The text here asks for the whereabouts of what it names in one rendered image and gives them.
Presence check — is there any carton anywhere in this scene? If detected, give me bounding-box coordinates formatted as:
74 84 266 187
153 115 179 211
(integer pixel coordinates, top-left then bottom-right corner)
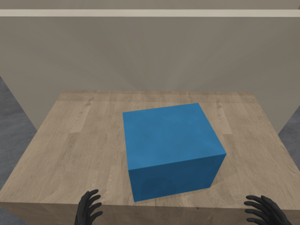
123 103 227 202

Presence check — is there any right robot hand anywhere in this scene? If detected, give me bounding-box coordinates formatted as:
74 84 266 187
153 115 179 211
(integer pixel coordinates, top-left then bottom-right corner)
244 195 292 225

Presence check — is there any left robot hand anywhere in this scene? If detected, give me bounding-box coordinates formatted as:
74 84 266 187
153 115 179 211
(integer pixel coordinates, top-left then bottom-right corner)
75 189 103 225

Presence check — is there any pedestal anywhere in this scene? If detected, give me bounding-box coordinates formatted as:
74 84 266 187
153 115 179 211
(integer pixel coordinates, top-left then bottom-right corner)
0 90 300 225

